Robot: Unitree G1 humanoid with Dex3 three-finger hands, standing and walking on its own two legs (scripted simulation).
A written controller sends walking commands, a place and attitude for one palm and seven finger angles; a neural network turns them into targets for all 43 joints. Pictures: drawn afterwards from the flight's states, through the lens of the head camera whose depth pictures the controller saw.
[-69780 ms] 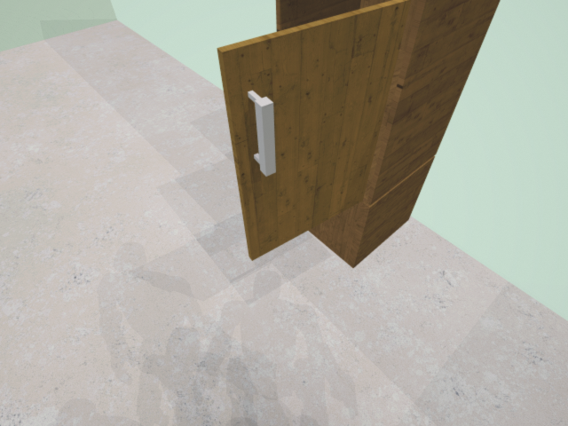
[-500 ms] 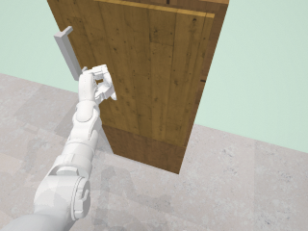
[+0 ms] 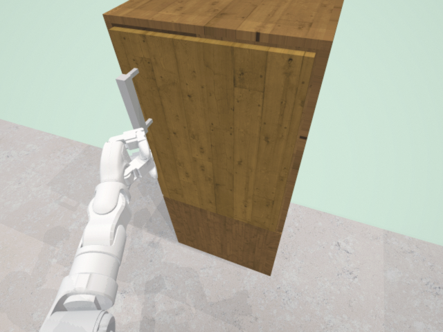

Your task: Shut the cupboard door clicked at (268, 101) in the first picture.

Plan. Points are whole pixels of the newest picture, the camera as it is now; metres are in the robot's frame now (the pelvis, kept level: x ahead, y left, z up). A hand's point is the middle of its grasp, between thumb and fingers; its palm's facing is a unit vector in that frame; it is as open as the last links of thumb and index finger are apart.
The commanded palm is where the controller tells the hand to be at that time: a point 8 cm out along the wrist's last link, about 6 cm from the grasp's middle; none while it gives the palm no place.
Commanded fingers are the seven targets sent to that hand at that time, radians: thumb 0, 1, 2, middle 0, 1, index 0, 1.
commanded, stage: draw the hand back to the body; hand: left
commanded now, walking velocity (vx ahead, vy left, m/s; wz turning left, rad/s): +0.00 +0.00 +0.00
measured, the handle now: (138, 103) +0.60 +0.21 +0.11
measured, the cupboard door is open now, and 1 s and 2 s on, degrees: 0 0 0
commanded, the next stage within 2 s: step back with the hand held close in 1.24 s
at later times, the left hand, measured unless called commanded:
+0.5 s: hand (66, 218) +0.25 +0.22 +0.16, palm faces +0.29 -0.92 -0.25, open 3.6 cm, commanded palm +0.21 +0.26 +0.17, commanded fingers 0.00 0.90 0.90 -0.67 -0.81 -0.67 -0.81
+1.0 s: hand out of the picture +0.17 +0.29 +0.18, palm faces +0.53 -0.75 -0.40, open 7.0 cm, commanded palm +0.13 +0.31 +0.20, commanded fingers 0.00 0.90 0.90 -0.20 -0.30 -0.20 -0.30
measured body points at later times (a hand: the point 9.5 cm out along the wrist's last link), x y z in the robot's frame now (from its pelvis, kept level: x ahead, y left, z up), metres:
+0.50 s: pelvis -0.01 +0.01 +0.02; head -0.03 -0.01 +0.47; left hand +0.23 +0.27 +0.17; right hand +0.19 -0.19 -0.06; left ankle +0.00 +0.13 -0.72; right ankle -0.01 -0.12 -0.72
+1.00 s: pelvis +0.01 +0.01 +0.02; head -0.02 -0.03 +0.47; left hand +0.14 +0.32 +0.20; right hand +0.21 -0.21 -0.06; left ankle +0.00 +0.13 -0.72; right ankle -0.01 -0.12 -0.72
